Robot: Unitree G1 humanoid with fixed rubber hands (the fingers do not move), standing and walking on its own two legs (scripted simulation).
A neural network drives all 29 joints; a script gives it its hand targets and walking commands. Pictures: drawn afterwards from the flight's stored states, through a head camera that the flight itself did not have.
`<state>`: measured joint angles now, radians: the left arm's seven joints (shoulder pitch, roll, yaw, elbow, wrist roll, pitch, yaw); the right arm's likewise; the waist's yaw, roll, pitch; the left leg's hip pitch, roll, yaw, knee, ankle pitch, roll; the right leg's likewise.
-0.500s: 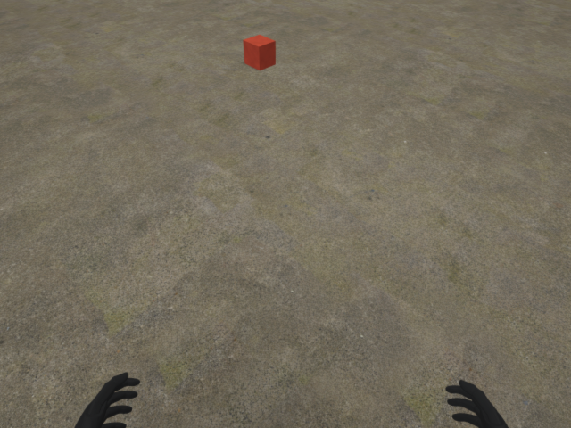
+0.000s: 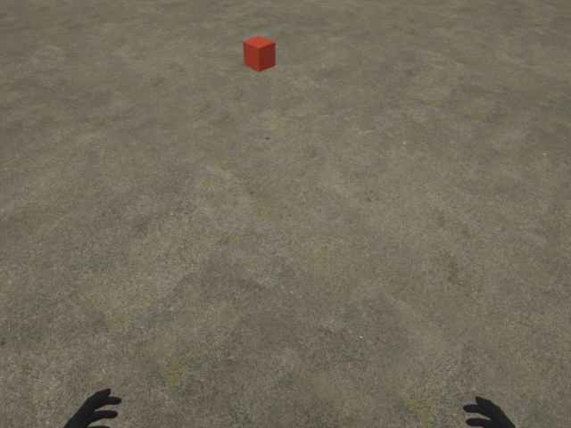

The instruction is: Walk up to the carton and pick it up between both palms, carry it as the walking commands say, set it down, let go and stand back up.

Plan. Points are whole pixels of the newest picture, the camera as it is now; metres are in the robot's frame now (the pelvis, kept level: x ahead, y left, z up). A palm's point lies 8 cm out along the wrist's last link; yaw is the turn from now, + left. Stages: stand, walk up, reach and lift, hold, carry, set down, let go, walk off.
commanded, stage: stand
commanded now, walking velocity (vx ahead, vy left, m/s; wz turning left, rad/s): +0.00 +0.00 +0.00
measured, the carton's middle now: (259, 53) +2.93 +0.26 -0.66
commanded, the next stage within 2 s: walk up in 1.58 s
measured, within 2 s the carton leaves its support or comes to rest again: neither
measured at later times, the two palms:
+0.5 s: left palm out of the picture +0.12 +0.30 -0.07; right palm out of the picture +0.12 -0.31 -0.08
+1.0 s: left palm out of the picture +0.10 +0.31 -0.08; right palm out of the picture +0.10 -0.31 -0.08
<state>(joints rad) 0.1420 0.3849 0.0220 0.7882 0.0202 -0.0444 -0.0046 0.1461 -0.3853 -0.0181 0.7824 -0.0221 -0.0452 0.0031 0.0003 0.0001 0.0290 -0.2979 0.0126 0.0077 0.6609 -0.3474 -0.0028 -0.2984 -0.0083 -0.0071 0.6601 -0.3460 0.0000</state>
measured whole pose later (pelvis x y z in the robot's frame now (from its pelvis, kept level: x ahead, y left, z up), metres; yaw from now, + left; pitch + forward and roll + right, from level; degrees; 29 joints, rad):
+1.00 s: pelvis +0.00 +0.00 +0.02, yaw +0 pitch -2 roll +0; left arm 0.08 0.39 0.00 1.05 0.01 -0.02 0.00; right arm 0.09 -0.39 -0.01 1.05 -0.01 -0.02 0.00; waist 0.00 0.00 0.04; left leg -0.13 0.02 0.01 0.36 -0.19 -0.01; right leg -0.13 -0.01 -0.01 0.36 -0.19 0.00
